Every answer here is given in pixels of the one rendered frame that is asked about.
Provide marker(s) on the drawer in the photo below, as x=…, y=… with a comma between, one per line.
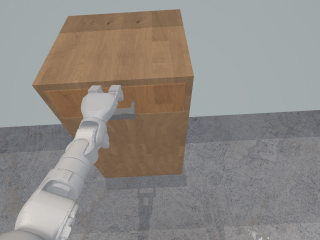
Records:
x=154, y=98

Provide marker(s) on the right robot hand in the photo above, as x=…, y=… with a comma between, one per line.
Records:
x=257, y=235

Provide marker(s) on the robot left upper arm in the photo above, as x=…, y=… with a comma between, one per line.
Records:
x=50, y=216

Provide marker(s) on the left robot hand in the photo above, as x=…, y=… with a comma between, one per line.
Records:
x=100, y=105

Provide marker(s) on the cabinet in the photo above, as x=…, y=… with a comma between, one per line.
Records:
x=127, y=49

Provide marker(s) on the robot left forearm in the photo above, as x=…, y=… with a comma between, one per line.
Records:
x=68, y=176

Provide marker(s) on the handle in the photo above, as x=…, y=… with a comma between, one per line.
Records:
x=125, y=113

